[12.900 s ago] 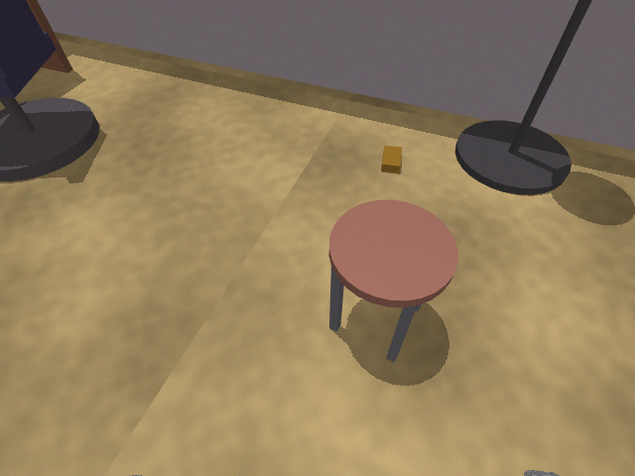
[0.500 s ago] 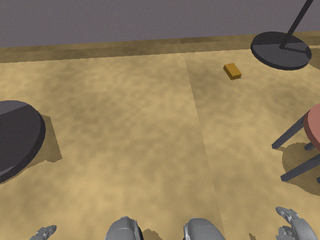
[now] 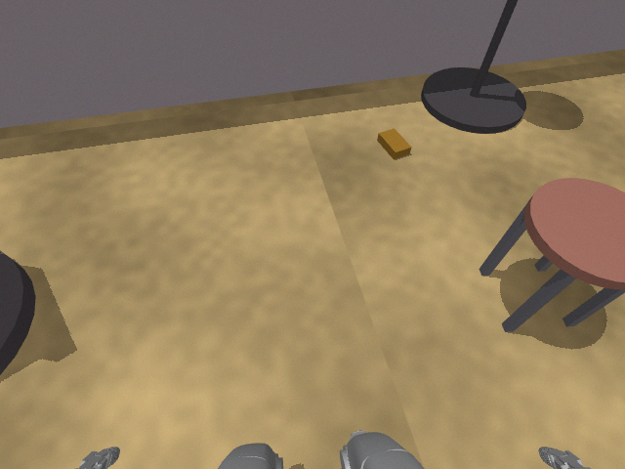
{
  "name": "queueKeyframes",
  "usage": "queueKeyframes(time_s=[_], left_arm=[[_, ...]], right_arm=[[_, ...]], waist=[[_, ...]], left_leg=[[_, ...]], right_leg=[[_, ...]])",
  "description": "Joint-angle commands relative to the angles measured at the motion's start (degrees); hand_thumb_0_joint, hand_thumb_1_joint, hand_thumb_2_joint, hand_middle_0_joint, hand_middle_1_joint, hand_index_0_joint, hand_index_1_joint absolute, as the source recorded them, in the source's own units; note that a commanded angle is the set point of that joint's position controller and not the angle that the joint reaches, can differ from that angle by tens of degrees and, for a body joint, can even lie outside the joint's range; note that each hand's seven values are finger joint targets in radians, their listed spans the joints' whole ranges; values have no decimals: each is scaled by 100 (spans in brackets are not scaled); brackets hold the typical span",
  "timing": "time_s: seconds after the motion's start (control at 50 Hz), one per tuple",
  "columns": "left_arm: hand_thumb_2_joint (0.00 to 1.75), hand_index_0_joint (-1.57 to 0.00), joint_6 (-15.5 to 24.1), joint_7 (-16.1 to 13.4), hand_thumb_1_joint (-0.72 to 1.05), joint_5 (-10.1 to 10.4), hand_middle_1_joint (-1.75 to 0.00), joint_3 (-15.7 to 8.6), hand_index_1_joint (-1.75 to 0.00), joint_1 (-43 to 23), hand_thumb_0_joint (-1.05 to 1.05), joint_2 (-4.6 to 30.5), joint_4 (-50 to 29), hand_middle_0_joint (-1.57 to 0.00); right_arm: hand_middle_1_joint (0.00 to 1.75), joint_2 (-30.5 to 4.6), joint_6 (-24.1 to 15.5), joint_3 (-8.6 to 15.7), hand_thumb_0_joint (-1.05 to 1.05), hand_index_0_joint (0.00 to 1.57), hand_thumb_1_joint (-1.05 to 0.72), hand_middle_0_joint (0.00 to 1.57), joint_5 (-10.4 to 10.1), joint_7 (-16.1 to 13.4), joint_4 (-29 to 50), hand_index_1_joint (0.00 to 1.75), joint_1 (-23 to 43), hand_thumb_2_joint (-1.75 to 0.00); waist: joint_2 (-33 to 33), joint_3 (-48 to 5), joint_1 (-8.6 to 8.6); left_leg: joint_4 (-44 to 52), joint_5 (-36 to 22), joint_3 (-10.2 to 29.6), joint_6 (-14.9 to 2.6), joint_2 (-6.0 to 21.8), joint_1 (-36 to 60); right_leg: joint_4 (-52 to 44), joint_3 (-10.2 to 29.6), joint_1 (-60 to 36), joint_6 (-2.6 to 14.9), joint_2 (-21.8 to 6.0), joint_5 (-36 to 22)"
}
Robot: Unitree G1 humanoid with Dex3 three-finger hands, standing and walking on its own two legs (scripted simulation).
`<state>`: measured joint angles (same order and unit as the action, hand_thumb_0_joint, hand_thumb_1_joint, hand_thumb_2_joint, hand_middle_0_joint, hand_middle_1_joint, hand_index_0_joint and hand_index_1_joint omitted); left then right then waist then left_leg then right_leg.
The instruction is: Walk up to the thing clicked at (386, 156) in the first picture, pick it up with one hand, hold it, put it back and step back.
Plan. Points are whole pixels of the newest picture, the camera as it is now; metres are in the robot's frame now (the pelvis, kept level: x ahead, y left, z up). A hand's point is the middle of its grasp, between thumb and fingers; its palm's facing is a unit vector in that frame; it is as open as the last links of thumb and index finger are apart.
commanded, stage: walk up
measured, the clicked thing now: (393, 143) +1.48 -0.40 -0.72
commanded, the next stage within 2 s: stand in 0.94 s
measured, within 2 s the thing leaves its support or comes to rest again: neither
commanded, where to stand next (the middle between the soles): +0.08 +0.01 m, yaw -7 degrees
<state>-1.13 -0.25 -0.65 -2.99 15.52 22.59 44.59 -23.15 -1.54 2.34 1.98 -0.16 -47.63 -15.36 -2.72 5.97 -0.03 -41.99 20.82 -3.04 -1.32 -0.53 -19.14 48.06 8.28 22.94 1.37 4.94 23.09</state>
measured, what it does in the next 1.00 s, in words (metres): steps on the spot: right foot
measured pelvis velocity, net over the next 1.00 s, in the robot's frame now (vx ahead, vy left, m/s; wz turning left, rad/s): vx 0.01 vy -0.01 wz -0.15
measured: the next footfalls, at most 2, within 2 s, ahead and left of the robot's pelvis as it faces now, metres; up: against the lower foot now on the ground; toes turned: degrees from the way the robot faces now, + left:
right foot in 0.26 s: +0.05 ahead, -0.15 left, +0.00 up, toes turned -3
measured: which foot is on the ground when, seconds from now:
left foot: down 0.00-1.00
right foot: up 0.00-0.24, down 0.26-1.00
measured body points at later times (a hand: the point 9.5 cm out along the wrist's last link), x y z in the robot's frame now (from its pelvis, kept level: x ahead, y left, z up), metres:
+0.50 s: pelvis +0.01 -0.01 +0.01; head +0.03 -0.04 +0.46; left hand +0.13 +0.29 -0.09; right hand +0.06 -0.33 -0.12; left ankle +0.04 +0.12 -0.71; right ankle +0.01 -0.15 -0.71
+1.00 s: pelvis +0.01 -0.01 +0.03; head +0.01 -0.02 +0.48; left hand +0.15 +0.27 -0.10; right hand +0.04 -0.33 -0.10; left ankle +0.04 +0.12 -0.71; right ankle +0.01 -0.15 -0.71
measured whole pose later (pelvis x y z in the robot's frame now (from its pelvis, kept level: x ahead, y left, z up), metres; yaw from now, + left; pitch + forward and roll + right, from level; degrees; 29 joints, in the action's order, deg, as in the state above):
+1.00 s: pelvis +0.01 -0.01 +0.03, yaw -8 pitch -3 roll +1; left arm 1.3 -0.1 -0.4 0.3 4.4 20.2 64.0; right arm -21.4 0.0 0.9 0.4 1.2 -63.7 -5.6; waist 0.2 3.8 1.6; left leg -25.6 13.2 -4.7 1.3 2.9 -9.2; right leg 27.3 6.3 11.2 -1.6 0.2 13.1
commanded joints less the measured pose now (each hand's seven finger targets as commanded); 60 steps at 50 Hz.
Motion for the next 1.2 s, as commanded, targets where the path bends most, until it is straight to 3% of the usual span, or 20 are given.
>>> queueKeyframes(time_s=[0.0,0.04,0.12,0.18,0.22,0.24,0.26,0.28,0.3,0.34,0.4,0.44,0.46,0.48,0.5,0.56,0.66,0.9,1.0,1.18], left_arm=[[90,-20,228,-127,90,-21,-30,-348,-30,50,0,1486,-295,-20],[90,-20,236,-26,90,15,-30,-404,-30,40,0,1311,-100,-20],[90,-20,325,43,90,73,-30,-280,-30,53,0,1103,54,-20],[90,-20,437,-23,90,21,-30,-246,-30,197,0,1018,257,-20],[90,-20,517,-105,90,-17,-30,-249,-30,409,0,959,462,-20],[90,-20,562,-157,90,-41,-30,-318,-30,427,0,1167,498,-20],[90,-20,616,-195,90,-88,-30,-367,-30,430,0,1430,471,-20],[90,-20,642,-217,90,-77,-30,-349,-30,150,0,1636,396,-20],[90,-20,614,-212,90,-32,-30,-348,-30,-50,0,1812,363,-20],[90,-20,576,-192,90,7,-30,-255,-30,-298,0,1525,386,-20],[90,-20,568,-181,90,27,-30,-160,-30,-753,0,1353,386,-20],[90,-20,533,-154,90,78,-30,-76,-30,-676,0,1115,404,-20],[90,-20,507,-143,90,91,-30,-66,-30,-502,0,1042,536,-20],[90,-20,495,-152,90,78,-30,-79,-30,-457,0,1102,711,-20],[90,-20,517,-158,90,42,-30,-67,-30,-456,0,1120,811,-20],[90,-20,563,-145,90,53,-30,-87,-30,-827,0,1345,867,-20],[90,-20,513,-138,90,84,-30,13,-30,-1002,0,1107,1124,-20],[90,-20,412,-95,90,55,-30,68,-30,-1355,0,1023,1554,-20],[90,-20,344,-24,90,41,-30,87,-30,-1372,0,1012,1717,-20],[90,-20,339,-20,90,25,-30,70,-30,-1398,0,1016,1828,-20]], right_arm=[[30,-1704,-230,544,0,20,-90,20,-24,-52,573,30,241,-90],[30,-1468,-233,434,0,20,-90,20,-10,-73,548,30,212,-90],[30,-1493,-152,399,0,20,-90,20,18,9,473,30,297,-90],[30,-1464,-19,387,0,20,-90,20,6,58,519,30,292,-90],[30,-1260,80,311,0,20,-90,20,-71,79,477,30,300,-90],[30,-967,91,220,0,20,-90,20,-123,73,483,30,254,-90],[30,-734,90,136,0,20,-90,20,-169,63,546,30,236,-90],[30,-639,106,95,0,20,-90,20,-174,49,564,30,340,-90],[30,-945,141,203,0,20,-90,20,-146,-21,432,30,464,-90],[30,-1013,86,257,0,20,-90,20,-164,1,249,30,444,-90],[30,-973,13,254,0,20,-90,20,-199,54,-84,30,162,-90],[30,-1249,-38,310,0,20,-90,20,-141,24,-150,30,233,-90],[30,-1365,-59,294,0,20,-90,20,-172,41,-143,30,545,-90],[30,-1324,-36,269,0,20,-90,20,-189,74,-198,30,749,-90],[30,-1196,-3,226,0,20,-90,20,-189,93,-257,30,895,-90],[30,-993,32,129,0,20,-90,20,-184,86,-482,30,760,-90],[30,-1068,-5,106,0,20,-90,20,-204,98,-785,30,1037,-90],[30,-1016,35,98,0,20,-90,20,-154,92,-1180,30,1360,-90],[30,-1016,-23,94,0,20,-90,20,-162,42,-1292,30,1456,-90],[30,-935,-15,62,0,20,-90,20,-136,43,-1443,30,1366,-90]], waist=[[819,-274,60],[880,-8,40],[1553,-131,169],[1648,-517,108],[1342,-732,-82],[864,-904,-102],[83,-961,-94],[-281,-855,-30],[-348,-669,-70],[-320,-482,95],[-510,-702,303],[-10,-949,203],[152,-951,24],[204,-708,-77],[134,-623,-110],[-64,-580,127],[317,-721,13],[422,-610,35],[224,-792,72],[202,-756,111]], left_leg=[[2213,-201,3075,-1626,2604,289],[2184,-404,1814,-987,1707,300],[2119,-30,1177,-909,1384,457],[1476,-974,794,-880,1364,538],[550,-2092,421,-635,1188,475],[81,-1975,286,-387,1014,173],[-470,-1137,201,-137,770,-493],[-538,448,172,67,455,-1040],[-719,1143,443,48,574,-514],[-233,1020,452,-34,575,-165],[885,-982,359,-124,537,756],[1324,-1762,995,-375,1049,1125],[1447,-1354,1331,-582,1346,749],[1489,-893,1280,-628,1382,221],[1406,-780,1042,-451,1207,111],[1113,-690,356,-99,623,543],[1658,-1096,581,-252,907,769],[2242,-377,417,-163,913,979],[2385,-1168,536,17,874,1361],[2575,-970,527,47,875,1363]], right_leg=[[1325,108,595,-105,-337,1008],[1088,56,662,-28,-205,417],[-72,-581,278,-130,-298,142],[-1024,-1005,-449,-134,-229,-96],[-2220,-1076,-1217,-47,-120,-1080],[-2248,-546,-1667,66,-352,-1452],[-2277,719,-2017,307,-1080,-2052],[-2348,2082,-1973,964,-2103,-2438],[-2120,2251,-1173,1466,-2403,-2744],[-2020,1416,-789,1185,-1978,-2720],[-1671,544,-476,532,-1310,-2542],[-1172,92,-272,178,-847,-2252],[-1152,-191,-561,84,-588,-1543],[-1269,-252,-927,90,-557,-1003],[-1627,28,-1080,161,-686,-1024],[-2068,780,-693,385,-1224,-1565],[-1898,132,-995,146,-835,-2048],[-2373,201,-1013,51,-841,-1746],[-2765,154,-1212,-24,-1010,-2180],[-3096,130,-1329,-58,-1087,-2005]])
